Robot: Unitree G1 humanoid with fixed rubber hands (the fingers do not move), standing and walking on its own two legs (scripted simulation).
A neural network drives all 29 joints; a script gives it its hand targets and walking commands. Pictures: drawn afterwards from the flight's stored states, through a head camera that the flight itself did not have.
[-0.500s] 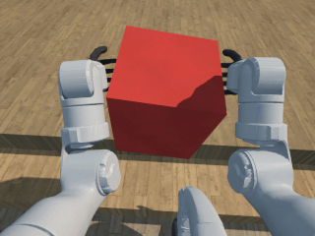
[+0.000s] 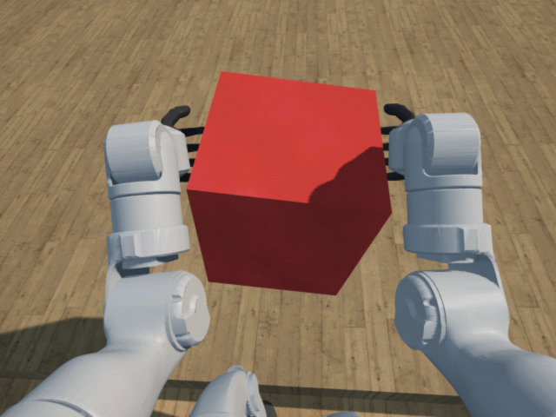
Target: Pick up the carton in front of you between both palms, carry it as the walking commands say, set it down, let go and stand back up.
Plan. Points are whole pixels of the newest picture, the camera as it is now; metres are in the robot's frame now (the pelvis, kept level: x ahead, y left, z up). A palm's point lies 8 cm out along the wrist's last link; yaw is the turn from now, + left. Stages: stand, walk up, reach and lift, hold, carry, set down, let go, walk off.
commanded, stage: carry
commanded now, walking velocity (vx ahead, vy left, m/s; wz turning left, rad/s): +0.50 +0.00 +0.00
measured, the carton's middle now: (284, 194) +0.40 -0.03 +0.08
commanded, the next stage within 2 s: none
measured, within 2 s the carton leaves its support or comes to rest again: neither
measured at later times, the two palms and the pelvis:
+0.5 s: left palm out of the picture +0.68 +0.09 +0.34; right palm out of the picture +0.72 -0.20 +0.35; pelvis +0.32 -0.10 +0.18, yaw -1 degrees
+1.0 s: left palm out of the picture +0.99 +0.07 +0.39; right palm out of the picture +0.98 -0.22 +0.40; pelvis +0.62 -0.06 +0.24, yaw -2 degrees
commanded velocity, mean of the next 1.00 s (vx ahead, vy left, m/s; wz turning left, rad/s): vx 0.50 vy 0.00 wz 0.00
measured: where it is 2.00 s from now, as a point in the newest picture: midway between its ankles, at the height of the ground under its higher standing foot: (282, 134)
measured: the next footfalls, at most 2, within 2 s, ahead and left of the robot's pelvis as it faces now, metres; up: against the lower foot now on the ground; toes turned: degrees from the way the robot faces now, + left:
right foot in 0.36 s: +0.47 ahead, -0.18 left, +0.15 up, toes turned -9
left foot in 0.88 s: +0.74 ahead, +0.03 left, +0.15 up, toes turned +6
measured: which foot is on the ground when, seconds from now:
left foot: down 0.00-0.36, up 0.38-0.86, down 0.88-1.00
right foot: up 0.00-0.34, down 0.36-0.88, up 0.90-1.00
